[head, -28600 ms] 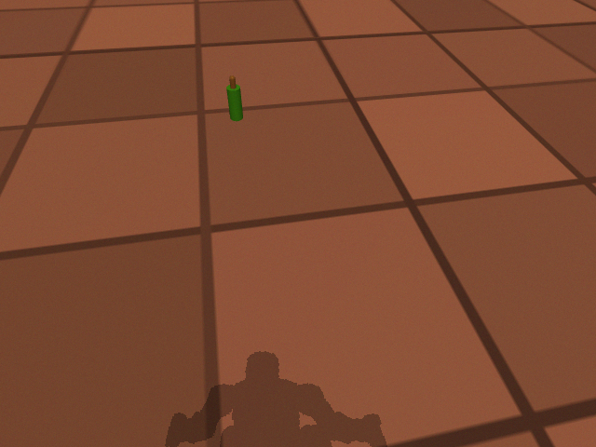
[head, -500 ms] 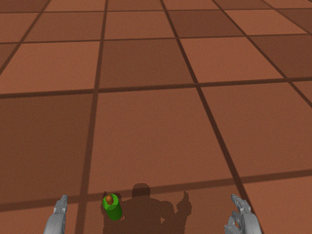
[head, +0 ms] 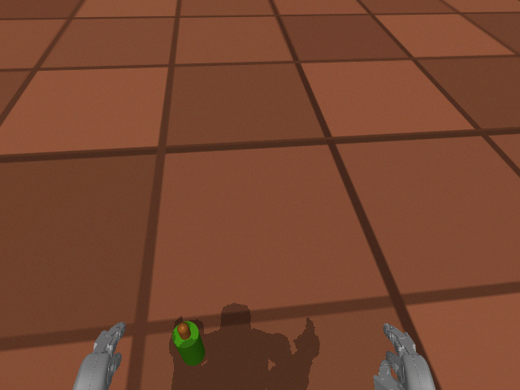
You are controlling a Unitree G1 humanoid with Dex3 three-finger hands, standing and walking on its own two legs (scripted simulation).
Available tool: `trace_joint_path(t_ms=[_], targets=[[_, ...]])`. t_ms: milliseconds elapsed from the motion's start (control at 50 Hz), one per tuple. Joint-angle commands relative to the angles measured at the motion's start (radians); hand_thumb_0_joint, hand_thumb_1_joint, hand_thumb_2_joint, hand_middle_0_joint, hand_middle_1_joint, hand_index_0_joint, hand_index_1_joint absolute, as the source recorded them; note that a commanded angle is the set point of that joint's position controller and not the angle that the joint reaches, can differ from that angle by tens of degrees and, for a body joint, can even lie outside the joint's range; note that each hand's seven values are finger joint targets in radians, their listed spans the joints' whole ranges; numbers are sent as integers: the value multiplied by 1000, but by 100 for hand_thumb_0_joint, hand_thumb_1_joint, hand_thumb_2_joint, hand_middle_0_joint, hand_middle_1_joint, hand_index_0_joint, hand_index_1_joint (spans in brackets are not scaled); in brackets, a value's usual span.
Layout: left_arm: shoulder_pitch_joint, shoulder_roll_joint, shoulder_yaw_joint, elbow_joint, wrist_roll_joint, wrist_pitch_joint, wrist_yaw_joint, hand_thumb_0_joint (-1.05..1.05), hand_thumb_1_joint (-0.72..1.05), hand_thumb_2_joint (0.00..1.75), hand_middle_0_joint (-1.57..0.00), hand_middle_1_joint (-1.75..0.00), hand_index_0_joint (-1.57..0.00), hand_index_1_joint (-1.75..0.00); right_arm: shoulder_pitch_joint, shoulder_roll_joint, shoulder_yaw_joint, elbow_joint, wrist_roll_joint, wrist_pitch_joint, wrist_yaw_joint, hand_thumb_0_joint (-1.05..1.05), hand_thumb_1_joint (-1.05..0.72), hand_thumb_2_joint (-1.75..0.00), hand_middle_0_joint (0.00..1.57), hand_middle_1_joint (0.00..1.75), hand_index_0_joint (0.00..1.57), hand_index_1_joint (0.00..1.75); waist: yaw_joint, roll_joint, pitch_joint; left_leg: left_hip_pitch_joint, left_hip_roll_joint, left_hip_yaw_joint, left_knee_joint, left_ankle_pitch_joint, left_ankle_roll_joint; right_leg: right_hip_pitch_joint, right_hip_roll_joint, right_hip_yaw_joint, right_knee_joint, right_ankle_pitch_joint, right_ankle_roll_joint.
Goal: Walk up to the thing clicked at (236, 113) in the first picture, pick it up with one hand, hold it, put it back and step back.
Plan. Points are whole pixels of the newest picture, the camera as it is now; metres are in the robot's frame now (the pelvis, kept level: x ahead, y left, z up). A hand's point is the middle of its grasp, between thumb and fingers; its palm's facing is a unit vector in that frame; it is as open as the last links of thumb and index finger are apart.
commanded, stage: stand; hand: left
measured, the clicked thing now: (188, 341) +0.39 +0.20 -0.59
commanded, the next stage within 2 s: none
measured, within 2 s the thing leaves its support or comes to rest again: neither
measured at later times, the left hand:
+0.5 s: hand out of the picture +0.04 +0.25 -0.11, palm faces -0.01 -0.94 -0.34, open 7.5 cm
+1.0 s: hand out of the picture +0.04 +0.25 -0.11, palm faces +0.00 -0.94 -0.35, open 7.4 cm
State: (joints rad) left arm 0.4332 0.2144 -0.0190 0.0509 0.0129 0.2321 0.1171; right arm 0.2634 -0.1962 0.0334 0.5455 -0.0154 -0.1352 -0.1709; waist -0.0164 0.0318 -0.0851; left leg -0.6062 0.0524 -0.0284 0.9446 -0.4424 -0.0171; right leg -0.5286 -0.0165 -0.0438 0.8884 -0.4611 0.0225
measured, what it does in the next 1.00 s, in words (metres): rises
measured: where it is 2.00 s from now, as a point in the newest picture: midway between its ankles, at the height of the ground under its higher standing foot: outside the picture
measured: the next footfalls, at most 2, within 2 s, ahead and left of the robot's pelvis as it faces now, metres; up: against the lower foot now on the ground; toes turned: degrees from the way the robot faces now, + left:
none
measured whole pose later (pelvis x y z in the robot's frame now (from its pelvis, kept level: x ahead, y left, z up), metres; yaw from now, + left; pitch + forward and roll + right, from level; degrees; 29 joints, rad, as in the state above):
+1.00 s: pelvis -0.01 +0.00 +0.06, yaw +2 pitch -4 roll +0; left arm 0.14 0.33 0.00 1.16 0.03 -0.01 0.01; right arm 0.14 -0.32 -0.01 1.15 -0.02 0.00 0.00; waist 0.01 0.01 0.06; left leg -0.16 0.01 -0.02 0.38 -0.16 -0.01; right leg -0.10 -0.05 -0.05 0.36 -0.20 0.03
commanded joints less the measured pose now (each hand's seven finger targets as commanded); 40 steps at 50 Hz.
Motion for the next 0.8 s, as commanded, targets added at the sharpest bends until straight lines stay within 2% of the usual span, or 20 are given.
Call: trace_joint_path(t_ms=[0,20,60,100,120,160,180,220,240,300,400,440,540,580,640,740,780], targets=[[-125,246,107,251,84,-206,-64,0,52,90,-20,-30,-20,-30,-118,-271,-114,73,-86,61,87,0,-90,-90,20,30,20,30,28,-90,-2,154,-9,-28,-187,299,90,115,-68,118,-205,261,-105],[-134,260,101,299,72,-228,-73,0,60,90,-20,-30,-20,-30,-112,-255,-110,86,-67,67,106,0,-90,-90,20,30,20,30,28,-83,-14,167,-13,-32,-202,266,87,147,-81,134,-212,251,-110],[-196,252,96,373,50,-246,-88,0,76,90,-20,-30,-20,-30,-93,-246,-107,124,-42,68,136,0,-90,-90,20,30,20,30,20,-86,-25,212,-21,-18,-228,218,77,155,-96,154,-245,235,-99],[-212,255,95,444,37,-253,-89,0,90,90,-20,-30,-20,-30,-107,-257,-116,153,-35,70,150,0,-90,-90,20,30,20,30,29,-49,-20,239,-16,-32,-269,233,78,166,-87,117,-255,234,-84],[-224,252,92,483,35,-256,-87,0,90,90,-20,-30,-20,-30,-119,-259,-115,172,-37,71,154,0,-90,-90,20,30,20,30,32,-36,-16,255,-3,-49,-296,256,80,171,-77,98,-247,241,-76],[-236,249,91,553,33,-259,-84,0,90,90,-20,-30,-20,-30,-126,-262,-115,206,-41,78,157,0,-90,-90,20,30,20,30,37,10,9,244,14,-82,-365,215,83,198,-63,73,-259,193,-64],[-229,243,86,586,33,-262,-85,0,90,90,-20,-30,-20,-30,-138,-264,-115,220,-40,81,158,0,-90,-90,20,30,20,30,44,25,12,248,21,-91,-379,222,85,220,-64,67,-278,206,-60],[-240,258,87,644,33,-267,-84,0,90,90,-20,-30,-20,-30,-138,-269,-115,250,-36,87,158,0,-90,-90,20,30,20,30,37,6,30,261,21,-90,-409,226,77,245,-68,69,-313,217,-58],[-235,257,86,673,31,-269,-84,0,90,90,-20,-30,-20,-30,-130,-270,-113,267,-34,88,157,0,-90,-90,20,30,20,30,37,3,23,292,25,-91,-408,275,79,257,-72,70,-323,257,-56],[-245,275,83,746,25,-271,-80,0,90,90,-20,-30,-20,-30,-123,-283,-112,317,-26,95,155,0,-90,-90,20,30,20,30,26,-10,30,341,20,-75,-428,321,67,288,-91,82,-385,309,-55],[-259,288,73,851,15,-263,-79,0,90,90,-20,-30,-20,-30,-122,-303,-100,391,-19,106,153,0,-90,-90,20,30,20,30,21,12,57,379,40,-91,-527,328,58,350,-93,73,-453,300,-43],[-261,290,69,891,15,-261,-80,0,90,90,-20,-30,-20,-30,-137,-306,-97,413,-15,110,152,0,-90,-90,20,30,20,30,26,3,75,393,43,-93,-555,302,56,365,-98,72,-483,289,-39],[-270,306,62,968,17,-255,-86,0,90,90,-20,-30,-20,-30,-142,-323,-95,465,-10,119,153,0,-90,-90,20,30,20,30,24,7,140,361,44,-109,-640,136,40,371,-91,66,-535,185,-34],[-272,309,62,989,17,-256,-88,0,90,90,-20,-30,-20,-30,-143,-322,-95,480,-9,121,154,0,-90,-90,20,30,20,30,25,-3,141,359,44,-109,-649,127,41,380,-94,69,-549,183,-33],[-282,307,59,1013,19,-261,-88,0,90,90,-20,-30,-20,-30,-147,-315,-92,496,-7,121,156,0,-90,-90,20,30,20,30,23,-14,139,383,40,-101,-643,168,38,381,-101,75,-575,189,-30],[-301,309,57,1036,14,-267,-87,0,90,90,-20,-30,-20,-30,-154,-310,-86,517,-7,117,156,0,-90,-90,20,30,20,30,22,-31,112,432,44,-88,-626,276,38,393,-117,79,-600,262,-29],[-313,318,59,1043,14,-266,-87,0,90,90,-20,-30,-20,-30,-154,-307,-84,526,-7,117,156,0,-90,-90,20,30,20,30,18,-31,125,429,40,-84,-635,264,34,387,-114,79,-606,245,-28]])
